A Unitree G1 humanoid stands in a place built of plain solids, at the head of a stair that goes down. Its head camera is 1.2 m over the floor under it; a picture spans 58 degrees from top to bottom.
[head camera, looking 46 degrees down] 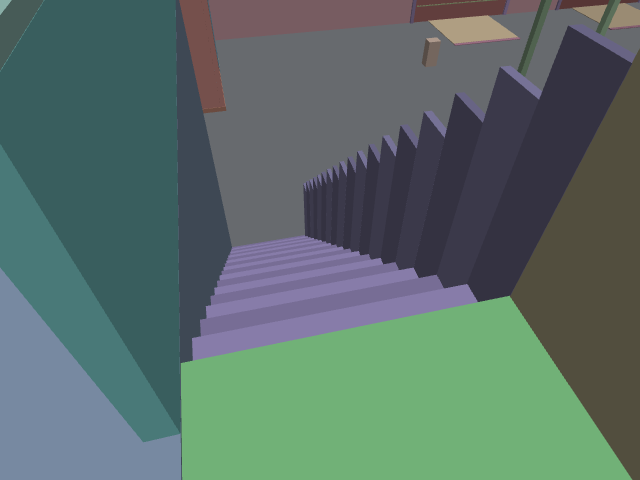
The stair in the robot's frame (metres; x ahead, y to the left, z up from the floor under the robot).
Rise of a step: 0.19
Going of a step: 0.21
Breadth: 1.10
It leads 13 degrees to the left of straight ahead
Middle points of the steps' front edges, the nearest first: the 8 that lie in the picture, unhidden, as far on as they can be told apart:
0.77 -0.11 0.00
0.97 -0.06 -0.19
1.18 -0.02 -0.39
1.39 0.03 -0.58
1.60 0.08 -0.77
1.80 0.13 -0.97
2.01 0.18 -1.16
2.22 0.23 -1.35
